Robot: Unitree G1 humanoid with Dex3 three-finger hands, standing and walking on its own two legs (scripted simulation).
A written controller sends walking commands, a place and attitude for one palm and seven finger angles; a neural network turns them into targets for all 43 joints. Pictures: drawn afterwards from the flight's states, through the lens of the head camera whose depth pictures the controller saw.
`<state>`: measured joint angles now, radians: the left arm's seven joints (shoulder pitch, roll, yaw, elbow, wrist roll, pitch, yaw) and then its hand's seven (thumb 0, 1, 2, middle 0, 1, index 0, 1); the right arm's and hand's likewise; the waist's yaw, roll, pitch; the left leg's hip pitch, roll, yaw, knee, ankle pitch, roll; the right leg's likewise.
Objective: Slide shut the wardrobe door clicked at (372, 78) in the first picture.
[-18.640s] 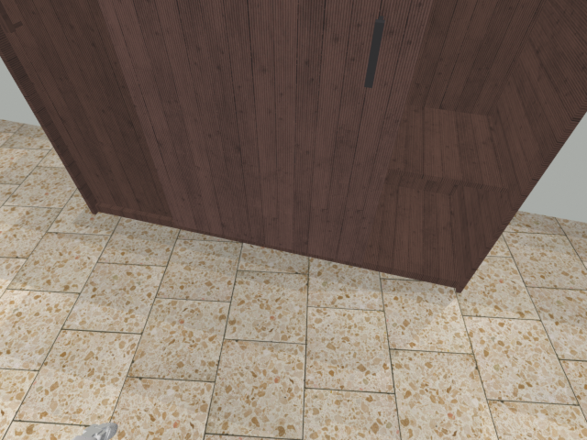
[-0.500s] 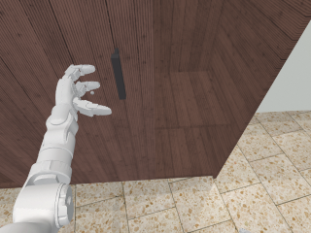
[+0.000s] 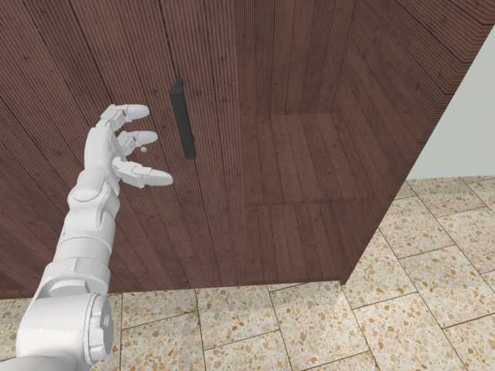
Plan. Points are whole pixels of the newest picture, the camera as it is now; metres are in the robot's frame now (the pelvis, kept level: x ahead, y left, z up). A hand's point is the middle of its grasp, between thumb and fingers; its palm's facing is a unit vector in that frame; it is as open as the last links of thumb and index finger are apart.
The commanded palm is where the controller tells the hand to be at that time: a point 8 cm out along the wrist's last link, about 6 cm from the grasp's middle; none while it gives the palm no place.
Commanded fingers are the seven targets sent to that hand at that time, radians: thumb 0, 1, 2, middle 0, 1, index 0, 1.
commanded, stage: move the hooked fingers beside the handle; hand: left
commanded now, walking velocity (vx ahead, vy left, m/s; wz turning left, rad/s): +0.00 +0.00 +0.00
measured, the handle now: (185, 120) +0.52 +0.12 +0.14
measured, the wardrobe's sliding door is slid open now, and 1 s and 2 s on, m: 0.39 0.39 0.39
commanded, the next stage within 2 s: feel for the door with the fingertips in 0.04 s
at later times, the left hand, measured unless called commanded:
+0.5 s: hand (164, 151) +0.43 +0.14 +0.14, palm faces +0.03 -1.00 +0.02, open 14.0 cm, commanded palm +0.41 +0.19 +0.14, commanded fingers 0.00 -0.50 0.30 -0.30 -1.20 -0.30 -1.20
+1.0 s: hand (164, 137) +0.46 +0.14 +0.14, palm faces +0.07 -1.00 +0.02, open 14.0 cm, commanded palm +0.44 +0.19 +0.14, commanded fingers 0.00 -0.50 0.30 -0.30 -1.20 -0.30 -1.20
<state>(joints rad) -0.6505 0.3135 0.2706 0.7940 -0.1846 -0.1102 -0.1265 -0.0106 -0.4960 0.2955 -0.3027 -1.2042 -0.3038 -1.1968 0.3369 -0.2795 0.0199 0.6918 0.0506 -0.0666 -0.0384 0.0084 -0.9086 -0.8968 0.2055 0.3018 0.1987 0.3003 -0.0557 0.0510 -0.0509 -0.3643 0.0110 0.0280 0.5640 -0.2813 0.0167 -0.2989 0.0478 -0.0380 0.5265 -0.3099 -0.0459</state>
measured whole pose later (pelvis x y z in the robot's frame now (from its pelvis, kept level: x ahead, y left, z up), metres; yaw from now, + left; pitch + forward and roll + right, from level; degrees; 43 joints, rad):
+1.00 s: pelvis +0.00 +0.00 +0.00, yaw +0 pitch +6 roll -1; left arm -0.80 0.28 0.25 0.93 -0.15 -0.14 -0.04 -0.01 -0.50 0.30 -0.30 -1.20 -0.30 -1.20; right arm 0.35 -0.27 0.01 0.73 0.03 -0.07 -0.02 0.01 -0.91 -0.90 0.21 0.30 0.20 0.30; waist -0.08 0.04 -0.04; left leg -0.40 0.01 0.03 0.58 -0.28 0.02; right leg -0.34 0.04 -0.03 0.54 -0.31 -0.04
